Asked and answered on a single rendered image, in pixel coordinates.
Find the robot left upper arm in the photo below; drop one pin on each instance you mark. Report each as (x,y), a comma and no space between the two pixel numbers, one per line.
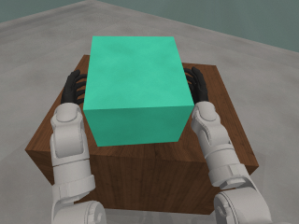
(90,212)

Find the carton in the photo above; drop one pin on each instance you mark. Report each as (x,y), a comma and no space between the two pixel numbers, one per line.
(136,91)

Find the right robot forearm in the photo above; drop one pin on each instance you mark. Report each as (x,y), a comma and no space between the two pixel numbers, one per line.
(225,169)

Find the robot left hand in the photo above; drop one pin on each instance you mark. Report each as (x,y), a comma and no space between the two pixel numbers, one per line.
(70,93)

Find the left robot forearm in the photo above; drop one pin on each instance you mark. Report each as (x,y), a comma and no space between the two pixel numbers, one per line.
(70,155)

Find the pedestal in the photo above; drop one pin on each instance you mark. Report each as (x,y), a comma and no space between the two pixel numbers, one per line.
(169,177)

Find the robot right upper arm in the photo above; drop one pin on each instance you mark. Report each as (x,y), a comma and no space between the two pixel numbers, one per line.
(242,206)

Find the robot right hand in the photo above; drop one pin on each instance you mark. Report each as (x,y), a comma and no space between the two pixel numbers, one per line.
(198,88)

